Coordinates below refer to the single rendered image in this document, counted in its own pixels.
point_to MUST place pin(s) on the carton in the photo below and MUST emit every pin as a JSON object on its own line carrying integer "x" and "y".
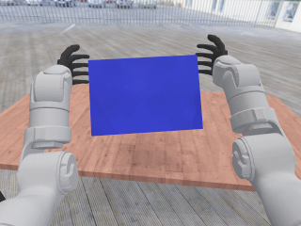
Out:
{"x": 144, "y": 95}

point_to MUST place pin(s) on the left robot hand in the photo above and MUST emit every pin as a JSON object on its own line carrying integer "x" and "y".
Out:
{"x": 67, "y": 59}

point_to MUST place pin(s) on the robot left forearm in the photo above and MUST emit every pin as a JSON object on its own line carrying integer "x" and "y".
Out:
{"x": 49, "y": 108}

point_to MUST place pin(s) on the robot right forearm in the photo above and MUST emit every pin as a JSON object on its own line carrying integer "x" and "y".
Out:
{"x": 250, "y": 112}

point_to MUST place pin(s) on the table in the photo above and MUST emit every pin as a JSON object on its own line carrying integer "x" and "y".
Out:
{"x": 196, "y": 157}

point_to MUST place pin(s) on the right robot hand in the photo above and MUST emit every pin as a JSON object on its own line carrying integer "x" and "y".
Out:
{"x": 218, "y": 51}

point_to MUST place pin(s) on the left robot upper arm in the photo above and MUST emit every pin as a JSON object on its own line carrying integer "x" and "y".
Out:
{"x": 44, "y": 179}

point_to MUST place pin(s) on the right robot upper arm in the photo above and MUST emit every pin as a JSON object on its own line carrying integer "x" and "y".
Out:
{"x": 267, "y": 162}

